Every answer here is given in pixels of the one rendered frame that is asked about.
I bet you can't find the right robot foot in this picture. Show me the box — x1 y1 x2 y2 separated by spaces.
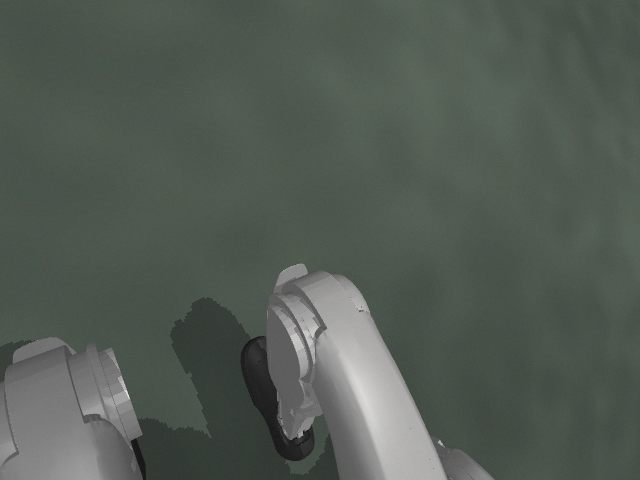
241 336 314 461

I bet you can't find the right robot hand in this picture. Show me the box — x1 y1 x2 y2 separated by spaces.
430 435 495 480

